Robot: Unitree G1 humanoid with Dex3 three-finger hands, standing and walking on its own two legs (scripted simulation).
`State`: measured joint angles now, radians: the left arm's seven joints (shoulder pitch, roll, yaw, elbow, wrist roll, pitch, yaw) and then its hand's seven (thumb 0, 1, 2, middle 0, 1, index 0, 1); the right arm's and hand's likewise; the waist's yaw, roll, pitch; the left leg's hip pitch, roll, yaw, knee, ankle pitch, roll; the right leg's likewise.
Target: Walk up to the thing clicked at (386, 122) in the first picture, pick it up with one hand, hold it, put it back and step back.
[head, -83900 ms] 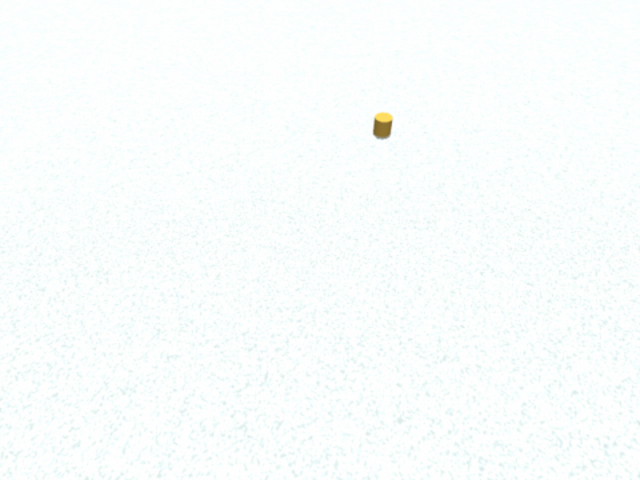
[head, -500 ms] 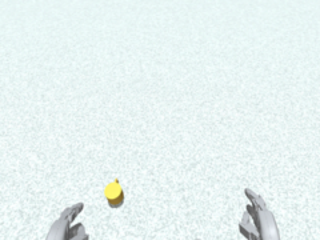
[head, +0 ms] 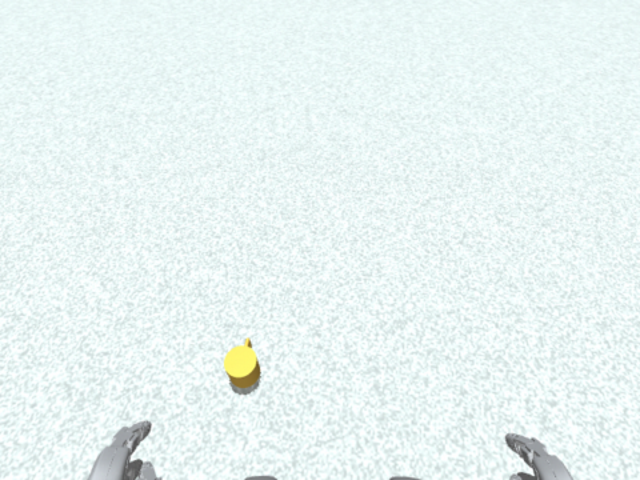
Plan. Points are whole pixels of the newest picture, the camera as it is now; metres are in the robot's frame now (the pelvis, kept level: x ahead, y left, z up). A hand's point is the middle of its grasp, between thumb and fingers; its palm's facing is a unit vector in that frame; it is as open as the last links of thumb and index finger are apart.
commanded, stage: stand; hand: left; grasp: from above
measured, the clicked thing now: (244, 361) +0.52 +0.24 -0.69
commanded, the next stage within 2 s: none
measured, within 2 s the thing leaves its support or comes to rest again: neither
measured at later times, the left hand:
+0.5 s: hand out of the picture +0.03 +0.24 -0.13, palm faces +0.05 -0.94 -0.34, open 7.3 cm
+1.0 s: hand out of the picture +0.05 +0.24 -0.12, palm faces +0.06 -0.94 -0.34, open 7.3 cm
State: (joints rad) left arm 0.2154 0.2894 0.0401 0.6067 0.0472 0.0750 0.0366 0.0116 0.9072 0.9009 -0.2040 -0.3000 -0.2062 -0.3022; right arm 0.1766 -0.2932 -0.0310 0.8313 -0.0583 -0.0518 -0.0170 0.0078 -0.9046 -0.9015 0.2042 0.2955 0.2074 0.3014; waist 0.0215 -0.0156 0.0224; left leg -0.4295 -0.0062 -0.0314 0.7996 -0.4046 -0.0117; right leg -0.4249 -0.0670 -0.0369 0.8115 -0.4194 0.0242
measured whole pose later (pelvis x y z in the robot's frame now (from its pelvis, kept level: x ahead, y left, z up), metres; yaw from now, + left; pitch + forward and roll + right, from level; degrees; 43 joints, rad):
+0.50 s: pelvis -0.01 +0.00 +0.03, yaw +2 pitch -3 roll +0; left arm 0.19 0.29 0.03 1.07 0.04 0.01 0.03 0.01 0.91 0.90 -0.20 -0.30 -0.21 -0.30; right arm 0.14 -0.28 -0.03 1.07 -0.03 0.00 -0.02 0.00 -0.91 -0.90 0.20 0.30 0.20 0.30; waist 0.02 0.02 0.06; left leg -0.19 -0.01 -0.06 0.49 -0.24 -0.01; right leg -0.16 -0.06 -0.08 0.47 -0.25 0.03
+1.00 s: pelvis +0.00 -0.01 +0.04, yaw +2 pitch -3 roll +0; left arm 0.12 0.31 0.04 1.15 0.02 0.00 0.02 0.01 0.91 0.90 -0.20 -0.30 -0.21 -0.30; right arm 0.14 -0.32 -0.02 1.12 -0.02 0.00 -0.02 0.00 -0.91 -0.90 0.20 0.29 0.20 0.30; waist 0.01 0.02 0.07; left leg -0.15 0.01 -0.08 0.41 -0.21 -0.03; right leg -0.11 -0.04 -0.10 0.40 -0.23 0.02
